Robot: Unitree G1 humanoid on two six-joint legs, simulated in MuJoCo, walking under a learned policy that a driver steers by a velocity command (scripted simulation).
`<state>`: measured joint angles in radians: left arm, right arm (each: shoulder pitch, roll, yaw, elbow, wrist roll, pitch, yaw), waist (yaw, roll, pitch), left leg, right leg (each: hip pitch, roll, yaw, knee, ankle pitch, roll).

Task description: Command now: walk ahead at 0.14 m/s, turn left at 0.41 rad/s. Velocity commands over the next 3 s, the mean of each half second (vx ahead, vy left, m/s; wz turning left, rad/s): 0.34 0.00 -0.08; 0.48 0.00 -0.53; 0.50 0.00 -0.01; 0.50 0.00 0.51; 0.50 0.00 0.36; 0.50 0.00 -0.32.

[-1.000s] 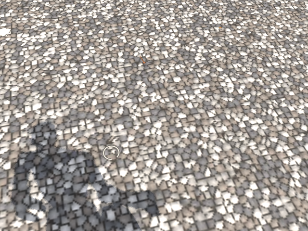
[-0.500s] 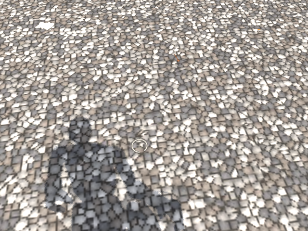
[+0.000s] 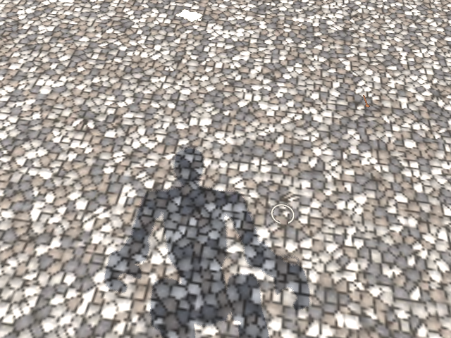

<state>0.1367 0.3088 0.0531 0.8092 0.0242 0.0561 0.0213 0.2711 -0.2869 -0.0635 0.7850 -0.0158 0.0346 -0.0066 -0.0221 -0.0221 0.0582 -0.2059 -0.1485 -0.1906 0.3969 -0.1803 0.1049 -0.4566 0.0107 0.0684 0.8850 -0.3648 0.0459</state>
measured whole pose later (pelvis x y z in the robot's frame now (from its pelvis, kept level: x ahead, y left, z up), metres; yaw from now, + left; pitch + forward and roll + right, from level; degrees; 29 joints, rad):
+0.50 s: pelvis +0.15 -0.05 +0.00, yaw -7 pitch +2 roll +1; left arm 0.49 0.22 0.04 0.94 0.01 -0.06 0.00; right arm 0.10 -0.29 -0.03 0.77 -0.05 -0.03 0.04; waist 0.06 0.04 0.01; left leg -0.59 0.03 -0.03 0.81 -0.19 -0.03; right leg 0.00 0.09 0.18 0.24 -0.26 -0.09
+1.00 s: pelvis +0.41 -0.06 +0.00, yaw -24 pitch +1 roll +1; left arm 0.11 0.29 0.06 0.76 0.04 0.00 -0.07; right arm 0.40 -0.25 -0.04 0.88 -0.02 -0.09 0.00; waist -0.05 -0.04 0.04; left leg -0.01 -0.03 0.18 0.25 -0.26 0.05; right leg -0.68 -0.05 0.00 0.92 -0.08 -0.04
